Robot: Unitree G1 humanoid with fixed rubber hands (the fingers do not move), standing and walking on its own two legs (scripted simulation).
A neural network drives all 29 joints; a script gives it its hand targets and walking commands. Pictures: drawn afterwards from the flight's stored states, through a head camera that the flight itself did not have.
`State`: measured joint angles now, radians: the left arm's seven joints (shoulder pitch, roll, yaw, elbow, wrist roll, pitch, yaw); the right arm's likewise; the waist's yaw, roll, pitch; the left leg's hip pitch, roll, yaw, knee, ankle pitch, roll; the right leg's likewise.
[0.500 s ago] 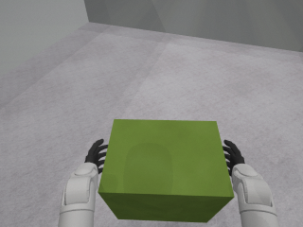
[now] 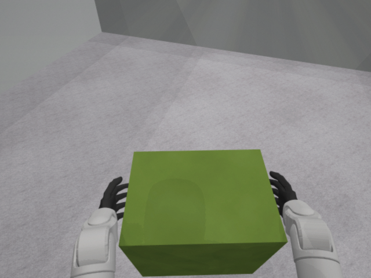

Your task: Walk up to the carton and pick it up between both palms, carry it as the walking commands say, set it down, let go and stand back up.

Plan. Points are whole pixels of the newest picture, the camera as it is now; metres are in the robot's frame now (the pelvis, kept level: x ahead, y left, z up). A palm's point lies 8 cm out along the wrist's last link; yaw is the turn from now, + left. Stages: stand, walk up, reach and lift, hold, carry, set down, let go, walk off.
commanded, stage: hold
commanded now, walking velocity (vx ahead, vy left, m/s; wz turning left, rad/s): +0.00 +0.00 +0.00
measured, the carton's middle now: (197, 217) +0.29 +0.01 -0.05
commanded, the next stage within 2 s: set down in 0.16 s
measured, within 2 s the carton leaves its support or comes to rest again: neither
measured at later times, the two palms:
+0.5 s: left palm (105, 219) +0.25 +0.21 +0.01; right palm (275, 210) +0.29 -0.16 +0.01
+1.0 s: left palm (116, 228) +0.27 +0.21 -0.08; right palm (264, 218) +0.32 -0.16 -0.08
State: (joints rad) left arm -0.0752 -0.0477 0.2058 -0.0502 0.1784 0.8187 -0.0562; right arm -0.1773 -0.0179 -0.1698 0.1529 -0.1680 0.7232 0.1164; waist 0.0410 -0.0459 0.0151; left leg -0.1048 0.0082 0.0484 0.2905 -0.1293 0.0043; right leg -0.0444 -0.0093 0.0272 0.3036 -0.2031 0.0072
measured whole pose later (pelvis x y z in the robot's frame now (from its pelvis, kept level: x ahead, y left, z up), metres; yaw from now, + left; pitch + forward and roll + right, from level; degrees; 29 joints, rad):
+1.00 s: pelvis -0.03 -0.01 -0.03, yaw +1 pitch +17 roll +0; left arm -0.33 -0.06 0.41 0.38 0.24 0.37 -0.13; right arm -0.40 0.06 -0.36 0.49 -0.25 0.34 0.09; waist 0.06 -0.03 -0.03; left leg -0.73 0.03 0.01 0.64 -0.20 -0.01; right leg -0.67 0.01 0.00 0.67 -0.29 -0.01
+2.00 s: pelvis -0.08 -0.01 -0.19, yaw +0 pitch +44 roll -1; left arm -0.70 0.02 0.49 0.48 0.19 0.36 -0.10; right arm -0.77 -0.04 -0.40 0.59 -0.15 0.34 0.03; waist 0.07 -0.04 -0.24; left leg -1.75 0.04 -0.02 1.34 -0.35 -0.01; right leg -1.68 0.03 -0.01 1.39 -0.47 -0.01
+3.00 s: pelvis -0.12 -0.01 -0.33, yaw -1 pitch +49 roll -2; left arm -1.06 0.17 0.44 0.64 0.07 0.35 -0.02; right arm -1.14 -0.19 -0.35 0.75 -0.06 0.32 -0.02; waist 0.07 -0.05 -0.06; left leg -2.26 0.04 -0.02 1.80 -0.39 0.00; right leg -2.19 0.04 0.00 1.87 -0.53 0.01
